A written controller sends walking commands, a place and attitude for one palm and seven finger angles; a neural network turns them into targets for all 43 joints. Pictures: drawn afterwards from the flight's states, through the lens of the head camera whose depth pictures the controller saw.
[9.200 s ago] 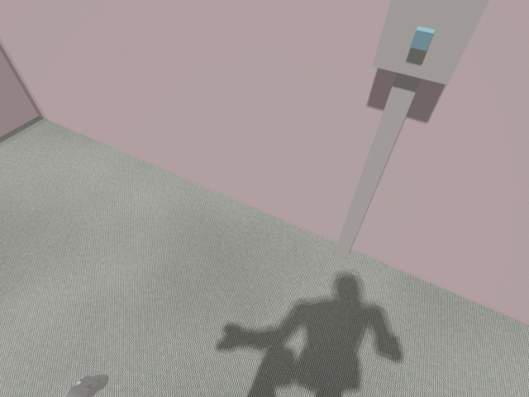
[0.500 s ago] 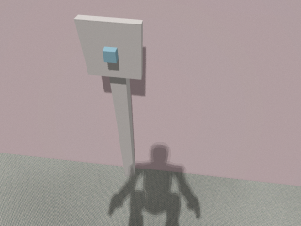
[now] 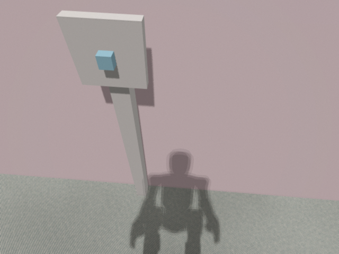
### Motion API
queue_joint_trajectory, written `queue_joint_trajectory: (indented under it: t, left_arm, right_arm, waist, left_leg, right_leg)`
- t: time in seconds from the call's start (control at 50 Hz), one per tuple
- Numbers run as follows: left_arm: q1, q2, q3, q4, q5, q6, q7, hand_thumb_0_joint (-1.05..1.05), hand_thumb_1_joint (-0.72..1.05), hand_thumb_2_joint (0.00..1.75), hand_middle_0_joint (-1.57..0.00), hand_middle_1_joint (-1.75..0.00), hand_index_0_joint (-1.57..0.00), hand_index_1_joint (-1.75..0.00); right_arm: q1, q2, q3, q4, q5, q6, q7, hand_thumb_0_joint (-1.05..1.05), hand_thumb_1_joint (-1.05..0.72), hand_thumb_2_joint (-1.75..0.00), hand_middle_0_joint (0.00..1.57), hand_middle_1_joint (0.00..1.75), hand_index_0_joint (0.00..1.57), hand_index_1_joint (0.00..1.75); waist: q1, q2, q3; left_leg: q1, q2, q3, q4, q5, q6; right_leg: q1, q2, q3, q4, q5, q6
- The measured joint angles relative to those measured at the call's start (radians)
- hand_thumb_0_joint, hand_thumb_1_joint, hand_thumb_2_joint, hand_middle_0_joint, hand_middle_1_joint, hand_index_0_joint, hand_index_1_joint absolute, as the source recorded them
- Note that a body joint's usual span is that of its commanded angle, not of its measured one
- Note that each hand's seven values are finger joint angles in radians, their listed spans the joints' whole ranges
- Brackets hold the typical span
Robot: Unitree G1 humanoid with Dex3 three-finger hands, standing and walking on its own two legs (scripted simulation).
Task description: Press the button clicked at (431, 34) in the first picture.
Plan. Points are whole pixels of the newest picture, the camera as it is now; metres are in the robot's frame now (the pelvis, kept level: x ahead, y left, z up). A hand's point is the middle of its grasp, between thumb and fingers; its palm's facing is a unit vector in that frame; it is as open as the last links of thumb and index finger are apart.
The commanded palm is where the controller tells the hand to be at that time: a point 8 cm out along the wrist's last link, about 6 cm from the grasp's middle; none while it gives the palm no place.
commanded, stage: come to a stop and stand still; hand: left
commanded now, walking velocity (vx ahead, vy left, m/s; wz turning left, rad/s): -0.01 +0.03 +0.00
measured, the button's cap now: (106, 59) +0.50 +0.19 +0.20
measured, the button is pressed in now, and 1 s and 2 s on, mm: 0 0 0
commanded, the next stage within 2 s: look again from close up in 0.54 s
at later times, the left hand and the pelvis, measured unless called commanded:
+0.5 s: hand out of the picture -0.02 +0.20 -0.17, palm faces +0.01 -0.96 -0.26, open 7.3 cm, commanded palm none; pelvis -0.04 +0.01 +0.00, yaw +1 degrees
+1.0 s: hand out of the picture -0.01 +0.15 -0.18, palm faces +0.01 -0.98 -0.18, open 7.3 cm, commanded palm none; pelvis -0.01 -0.01 +0.00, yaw +1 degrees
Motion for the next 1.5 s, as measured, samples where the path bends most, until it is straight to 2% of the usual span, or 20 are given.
queue_joint_trajectory:
  t: [0.14,0.24,0.42,0.56,0.88,1.26,1.28,1.3,1.34,1.4,1.44,1.5]
  left_arm:
    - [-0.046,0.021,0.011,-0.033,0.005,0.001,0.006,0.01,0.91,0.9,-0.2,-0.3,-0.21,-0.3]
    - [-0.06,0.036,0.003,-0.073,0.006,-0.001,-0.003,0.01,0.91,0.9,-0.2,-0.3,-0.21,-0.3]
    - [-0.059,0.057,0.003,-0.093,0.009,0.006,-0.021,0.01,0.91,0.9,-0.2,-0.3,-0.2,-0.3]
    - [-0.03,0.057,-0.004,-0.054,0.005,0.005,-0.027,0.01,0.91,0.9,-0.2,-0.3,-0.2,-0.3]
    - [-0.033,0.016,-0.019,0.02,0.0,-0.013,-0.03,0.01,0.91,0.9,-0.2,-0.3,-0.2,-0.3]
    - [-0.07,0.041,-0.003,0.021,0.003,-0.024,-0.014,0.01,0.91,0.9,-0.2,-0.3,-0.2,-0.3]
    - [-0.017,0.038,0.01,-0.142,-0.04,0.036,-0.013,0.01,0.91,0.9,-0.2,-0.3,-0.21,-0.3]
    - [0.044,0.041,0.024,-0.338,-0.068,0.053,-0.004,0.02,0.92,0.9,-0.21,-0.31,-0.21,-0.31]
    - [0.116,0.05,0.027,-0.637,-0.108,0.003,0.037,0.02,0.93,0.89,-0.22,-0.32,-0.22,-0.32]
    - [0.099,0.04,0.048,-0.905,-0.155,-0.056,0.037,0.02,0.93,0.9,-0.25,-0.36,-0.25,-0.36]
    - [0.054,0.029,0.075,-0.972,-0.173,-0.147,-0.012,0.02,0.93,0.9,-0.29,-0.4,-0.28,-0.39]
    - [0.033,0.018,0.104,-1.002,-0.209,-0.31,-0.152,0.01,0.93,0.9,-0.34,-0.46,-0.34,-0.46]
  right_arm:
    - [-0.024,-0.011,-0.006,-0.034,-0.002,0.011,0.009,0.0,-0.91,-0.9,0.2,0.3,0.2,0.3]
    - [0.001,-0.023,-0.003,-0.111,-0.014,0.004,0.024,0.0,-0.91,-0.9,0.2,0.3,0.2,0.3]
    - [0.051,-0.039,0.01,-0.119,-0.023,0.011,0.032,0.0,-0.92,-0.9,0.2,0.3,0.2,0.3]
    - [0.069,-0.029,0.022,-0.088,-0.018,-0.001,0.032,0.0,-0.91,-0.9,0.2,0.3,0.2,0.3]
    - [0.046,-0.004,0.032,-0.014,-0.009,-0.022,0.018,0.0,-0.91,-0.9,0.2,0.3,0.2,0.3]
    - [0.0,-0.016,0.03,-0.002,-0.007,-0.021,0.006,0.0,-0.92,-0.9,0.2,0.3,0.2,0.3]
    - [0.014,-0.022,0.032,-0.047,0.006,-0.03,0.004,0.0,-0.92,-0.9,0.2,0.3,0.2,0.3]
    - [0.037,-0.026,0.035,-0.095,0.014,-0.075,-0.011,0.0,-0.91,-0.9,0.2,0.3,0.2,0.3]
    - [0.069,-0.039,0.029,-0.154,0.024,-0.173,-0.035,0.01,-0.91,-0.9,0.2,0.3,0.2,0.3]
    - [0.064,-0.068,0.007,-0.246,0.03,-0.232,-0.037,0.01,-0.91,-0.9,0.2,0.3,0.2,0.3]
    - [0.029,-0.082,-0.006,-0.301,0.023,-0.241,-0.031,0.01,-0.91,-0.9,0.2,0.3,0.2,0.3]
    - [-0.033,-0.08,-0.02,-0.381,0.016,-0.233,-0.007,0.01,-0.91,-0.9,0.2,0.3,0.2,0.3]
  waist:
    - [-0.003,0.011,-0.011]
    - [-0.024,0.034,-0.029]
    - [-0.01,0.052,-0.051]
    - [-0.009,0.035,-0.041]
    - [-0.002,-0.001,-0.025]
    - [-0.001,0.007,-0.031]
    - [-0.003,0.013,-0.028]
    - [0.004,0.01,-0.024]
    - [0.004,0.012,-0.045]
    - [-0.02,0.042,-0.089]
    - [-0.033,0.063,-0.123]
    - [-0.037,0.048,-0.168]
  left_leg:
    - [-0.024,0.011,-0.003,0.044,0.003,-0.001]
    - [-0.076,0.009,-0.014,0.106,-0.011,0.017]
    - [-0.083,-0.019,0.001,0.049,0.035,0.031]
    - [-0.071,-0.018,0.001,0.001,0.061,0.023]
    - [-0.039,0.001,-0.014,-0.016,0.039,-0.006]
    - [-0.014,0.022,-0.028,0.012,-0.011,-0.032]
    - [-0.021,0.024,-0.036,0.023,-0.021,-0.028]
    - [-0.011,0.018,-0.033,0.012,-0.026,-0.027]
    - [-0.011,-0.003,-0.036,0.002,-0.014,-0.032]
    - [-0.057,-0.025,-0.06,0.044,-0.022,-0.024]
    - [-0.115,-0.02,-0.067,0.095,-0.038,-0.024]
    - [-0.216,-0.007,-0.059,0.173,-0.061,-0.033]
  right_leg:
    - [-0.019,0.008,-0.003,0.033,0.005,-0.002]
    - [-0.062,0.003,-0.014,0.088,-0.006,-0.002]
    - [-0.1,-0.024,-0.001,0.094,0.009,0.004]
    - [-0.094,-0.019,-0.001,0.058,0.03,0.004]
    - [-0.049,0.003,-0.013,0.015,0.016,-0.015]
    - [0.005,0.024,-0.023,-0.011,-0.019,-0.03]
    - [0.0,0.028,-0.024,-0.007,-0.019,-0.029]
    - [-0.008,0.023,-0.019,0.013,-0.024,-0.031]
    - [-0.03,0.002,-0.024,0.061,-0.043,-0.03]
    - [-0.056,-0.021,-0.048,0.095,-0.082,-0.024]
    - [-0.109,-0.019,-0.055,0.137,-0.095,-0.025]
    - [-0.221,-0.014,-0.046,0.233,-0.119,-0.032]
